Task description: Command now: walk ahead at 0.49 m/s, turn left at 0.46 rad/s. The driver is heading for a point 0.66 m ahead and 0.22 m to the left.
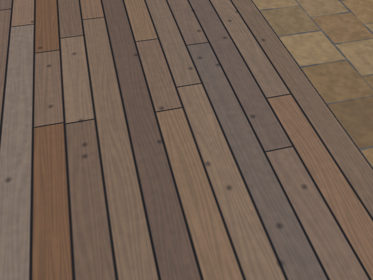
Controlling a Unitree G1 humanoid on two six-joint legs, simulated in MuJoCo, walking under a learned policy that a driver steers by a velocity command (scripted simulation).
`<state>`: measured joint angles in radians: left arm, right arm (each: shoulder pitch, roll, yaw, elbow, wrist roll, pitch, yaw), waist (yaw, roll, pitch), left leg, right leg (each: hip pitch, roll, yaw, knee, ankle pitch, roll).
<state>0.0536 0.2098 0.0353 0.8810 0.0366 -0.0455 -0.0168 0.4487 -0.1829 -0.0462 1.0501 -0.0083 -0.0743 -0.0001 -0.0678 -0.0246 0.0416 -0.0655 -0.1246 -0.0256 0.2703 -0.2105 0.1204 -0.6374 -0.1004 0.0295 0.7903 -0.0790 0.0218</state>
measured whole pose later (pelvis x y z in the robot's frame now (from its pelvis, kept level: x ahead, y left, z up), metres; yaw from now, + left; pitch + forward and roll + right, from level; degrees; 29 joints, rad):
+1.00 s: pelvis +0.32 +0.05 +0.00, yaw +36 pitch +2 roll +0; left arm 0.14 0.28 0.06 0.74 0.04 0.00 -0.04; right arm 0.43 -0.25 -0.06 0.81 -0.01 -0.04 0.01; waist -0.05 -0.05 0.01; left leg -0.04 -0.09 -0.11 0.28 -0.27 0.09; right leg -0.61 -0.07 0.01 0.80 -0.16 0.06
